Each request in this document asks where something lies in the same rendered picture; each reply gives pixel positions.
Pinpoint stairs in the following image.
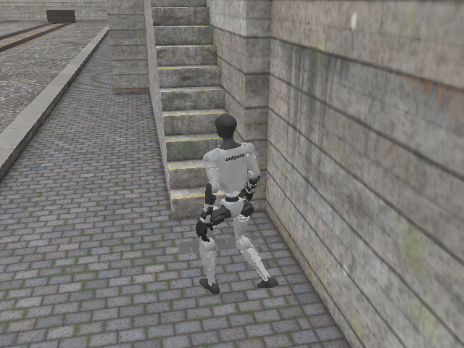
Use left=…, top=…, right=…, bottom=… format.
left=144, top=0, right=243, bottom=219

